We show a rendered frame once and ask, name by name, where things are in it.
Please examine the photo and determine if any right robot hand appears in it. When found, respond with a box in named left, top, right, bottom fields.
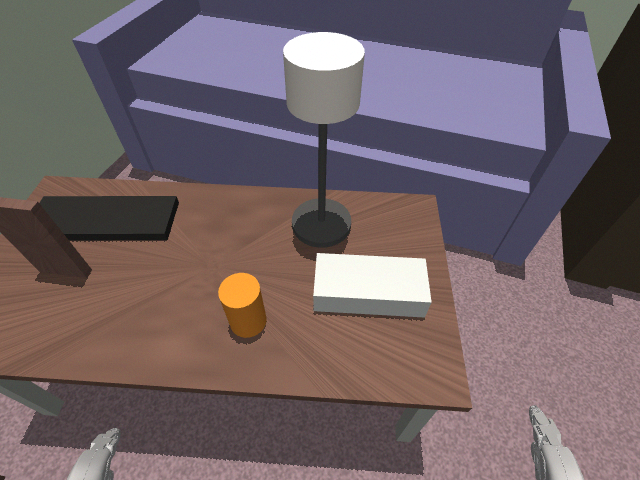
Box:
left=529, top=405, right=584, bottom=480

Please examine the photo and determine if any sofa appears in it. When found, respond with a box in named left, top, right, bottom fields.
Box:
left=72, top=0, right=611, bottom=266

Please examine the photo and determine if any left robot hand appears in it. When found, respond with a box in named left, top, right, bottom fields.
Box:
left=67, top=428, right=121, bottom=480

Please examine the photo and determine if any coffee table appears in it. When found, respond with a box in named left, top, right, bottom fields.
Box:
left=0, top=176, right=472, bottom=442

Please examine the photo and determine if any armchair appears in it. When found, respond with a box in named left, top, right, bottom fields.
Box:
left=560, top=4, right=640, bottom=293

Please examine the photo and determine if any desk lamp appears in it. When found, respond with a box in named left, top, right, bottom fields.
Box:
left=283, top=32, right=365, bottom=248

